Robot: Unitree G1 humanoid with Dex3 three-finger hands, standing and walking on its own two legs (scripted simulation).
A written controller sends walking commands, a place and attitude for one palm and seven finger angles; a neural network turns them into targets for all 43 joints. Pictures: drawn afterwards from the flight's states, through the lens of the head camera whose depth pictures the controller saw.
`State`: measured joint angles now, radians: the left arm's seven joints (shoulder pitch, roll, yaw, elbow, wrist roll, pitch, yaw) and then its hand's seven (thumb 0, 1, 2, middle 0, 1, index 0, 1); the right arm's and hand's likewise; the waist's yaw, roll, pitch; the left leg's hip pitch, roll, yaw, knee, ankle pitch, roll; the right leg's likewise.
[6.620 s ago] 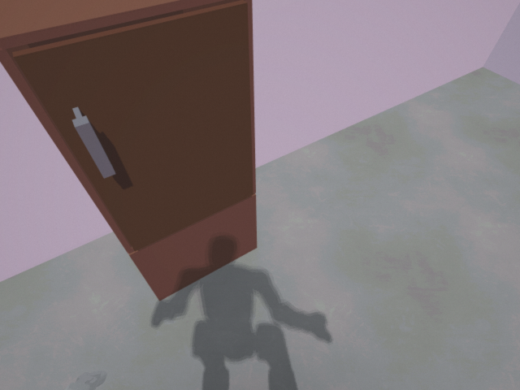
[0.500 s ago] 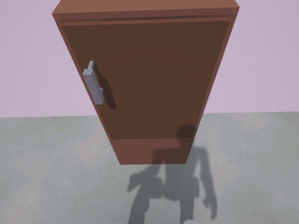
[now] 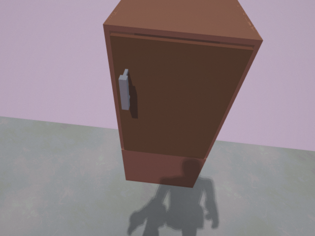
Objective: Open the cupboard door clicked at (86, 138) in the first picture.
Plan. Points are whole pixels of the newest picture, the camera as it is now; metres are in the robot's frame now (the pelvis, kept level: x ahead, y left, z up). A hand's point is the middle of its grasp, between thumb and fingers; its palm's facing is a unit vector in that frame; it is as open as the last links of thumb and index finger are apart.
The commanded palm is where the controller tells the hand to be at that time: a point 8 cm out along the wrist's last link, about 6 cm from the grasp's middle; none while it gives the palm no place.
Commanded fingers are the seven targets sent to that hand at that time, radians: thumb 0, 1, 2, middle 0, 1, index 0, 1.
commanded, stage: come to a stop and stand still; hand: left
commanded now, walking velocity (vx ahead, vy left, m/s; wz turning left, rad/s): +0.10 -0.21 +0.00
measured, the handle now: (125, 89) +0.55 +0.16 +0.06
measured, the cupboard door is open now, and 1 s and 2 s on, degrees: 0 0 0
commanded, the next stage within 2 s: look again from close up in 1.74 s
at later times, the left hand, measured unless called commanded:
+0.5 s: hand out of the picture +0.04 +0.13 -0.18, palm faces -0.02 -0.98 -0.22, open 7.3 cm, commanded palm none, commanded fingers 0.00 0.90 0.90 -0.20 -0.30 -0.20 -0.30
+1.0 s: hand out of the picture -0.05 +0.11 -0.18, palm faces +0.04 -0.98 -0.17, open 7.4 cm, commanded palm none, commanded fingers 0.00 0.90 0.90 -0.20 -0.30 -0.20 -0.30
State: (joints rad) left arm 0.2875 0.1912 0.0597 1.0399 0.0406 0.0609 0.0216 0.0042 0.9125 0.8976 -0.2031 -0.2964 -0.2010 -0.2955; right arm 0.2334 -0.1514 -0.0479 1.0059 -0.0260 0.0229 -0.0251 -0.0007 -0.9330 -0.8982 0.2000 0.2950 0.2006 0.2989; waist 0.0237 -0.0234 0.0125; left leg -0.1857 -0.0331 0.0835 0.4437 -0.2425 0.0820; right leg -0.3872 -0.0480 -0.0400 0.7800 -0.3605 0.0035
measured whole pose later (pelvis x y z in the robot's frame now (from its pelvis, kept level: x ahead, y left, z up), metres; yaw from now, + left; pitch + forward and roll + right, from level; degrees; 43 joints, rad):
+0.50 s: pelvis +0.01 -0.05 -0.01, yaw -1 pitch -1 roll +0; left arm 0.30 0.16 0.01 1.03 0.03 0.00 0.04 0.02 0.94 0.90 -0.20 -0.30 -0.20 -0.30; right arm 0.38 -0.14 -0.02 1.07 -0.02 0.00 -0.04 0.01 -0.91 -0.90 0.20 0.30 0.20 0.30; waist -0.04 0.01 -0.02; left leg -0.23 0.03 0.07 0.56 -0.31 0.01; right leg -0.19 0.00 -0.07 0.54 -0.33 -0.03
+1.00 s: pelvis -0.02 -0.05 +0.00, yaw +0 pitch -3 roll -1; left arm 0.39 0.14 -0.01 1.07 0.02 -0.01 0.04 0.00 0.91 0.90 -0.20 -0.30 -0.20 -0.30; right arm 0.28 -0.15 -0.01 1.09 -0.01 0.01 -0.02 0.00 -0.92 -0.90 0.20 0.29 0.20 0.30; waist 0.01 -0.01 0.00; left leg -0.19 0.04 0.05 0.45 -0.20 -0.01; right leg -0.13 0.02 -0.09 0.41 -0.22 -0.04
